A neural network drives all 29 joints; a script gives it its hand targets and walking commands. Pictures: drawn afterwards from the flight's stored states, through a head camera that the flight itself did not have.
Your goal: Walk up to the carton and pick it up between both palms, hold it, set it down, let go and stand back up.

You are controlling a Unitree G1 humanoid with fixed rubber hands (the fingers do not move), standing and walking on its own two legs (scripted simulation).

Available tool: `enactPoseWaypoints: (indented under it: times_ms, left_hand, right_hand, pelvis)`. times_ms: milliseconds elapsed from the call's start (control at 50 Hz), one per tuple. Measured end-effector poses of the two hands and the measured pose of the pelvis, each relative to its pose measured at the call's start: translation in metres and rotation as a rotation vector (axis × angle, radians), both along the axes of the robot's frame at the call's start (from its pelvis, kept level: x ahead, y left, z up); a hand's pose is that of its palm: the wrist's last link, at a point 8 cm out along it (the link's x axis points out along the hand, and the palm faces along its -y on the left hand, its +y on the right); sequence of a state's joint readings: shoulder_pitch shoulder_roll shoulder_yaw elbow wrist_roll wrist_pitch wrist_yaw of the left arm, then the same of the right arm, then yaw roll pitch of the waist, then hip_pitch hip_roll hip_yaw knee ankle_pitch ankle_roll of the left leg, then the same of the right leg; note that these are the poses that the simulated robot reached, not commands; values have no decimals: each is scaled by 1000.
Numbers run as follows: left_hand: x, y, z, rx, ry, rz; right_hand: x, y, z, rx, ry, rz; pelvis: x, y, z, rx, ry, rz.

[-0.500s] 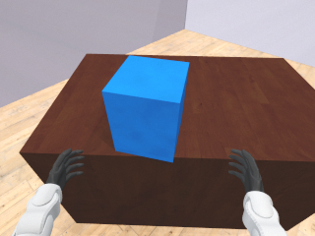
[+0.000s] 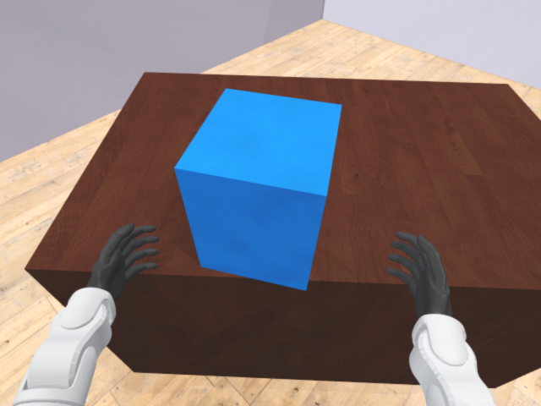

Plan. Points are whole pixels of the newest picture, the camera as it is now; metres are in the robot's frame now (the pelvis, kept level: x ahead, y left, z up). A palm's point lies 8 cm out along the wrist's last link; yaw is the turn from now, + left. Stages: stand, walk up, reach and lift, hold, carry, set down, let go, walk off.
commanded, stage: reach and lift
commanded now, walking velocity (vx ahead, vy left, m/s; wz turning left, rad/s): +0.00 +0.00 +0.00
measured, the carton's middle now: (266, 191) +0.45 +0.02 +0.06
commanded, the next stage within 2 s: none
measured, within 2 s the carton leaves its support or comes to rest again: neither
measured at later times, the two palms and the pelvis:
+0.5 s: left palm (122, 211) +0.33 +0.21 +0.14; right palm (418, 238) +0.31 -0.19 +0.12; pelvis -0.01 +0.00 +0.00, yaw +0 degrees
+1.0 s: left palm (124, 153) +0.39 +0.21 +0.19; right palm (402, 185) +0.37 -0.17 +0.16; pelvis -0.01 +0.00 +0.00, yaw +0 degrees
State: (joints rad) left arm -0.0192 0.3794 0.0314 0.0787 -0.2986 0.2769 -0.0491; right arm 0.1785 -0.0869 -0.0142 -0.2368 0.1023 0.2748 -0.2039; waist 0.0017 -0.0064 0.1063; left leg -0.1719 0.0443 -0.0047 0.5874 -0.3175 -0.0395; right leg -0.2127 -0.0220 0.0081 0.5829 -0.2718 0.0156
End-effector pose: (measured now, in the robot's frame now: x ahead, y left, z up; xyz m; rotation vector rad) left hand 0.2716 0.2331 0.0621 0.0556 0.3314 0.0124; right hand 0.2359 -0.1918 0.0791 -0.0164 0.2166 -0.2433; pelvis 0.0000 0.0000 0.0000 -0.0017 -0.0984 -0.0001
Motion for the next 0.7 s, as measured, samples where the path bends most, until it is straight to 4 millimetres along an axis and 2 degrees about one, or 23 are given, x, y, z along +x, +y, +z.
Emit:
enactPoseWaypoints:
  times_ms: [220,520,700]
  left_hand:
    - [29,-9,23,4,-2,-29]
    - [64,-24,79,5,-76,-61]
    - [83,-23,95,-8,-77,-43]
  right_hand:
    - [26,7,18,7,-41,20]
    - [73,6,39,17,-28,3]
    - [97,14,56,27,-43,16]
  pelvis:
    - [0,1,2,-1,9,-1]
    - [-9,1,2,0,-2,-2]
    - [-12,0,2,0,-6,-2]
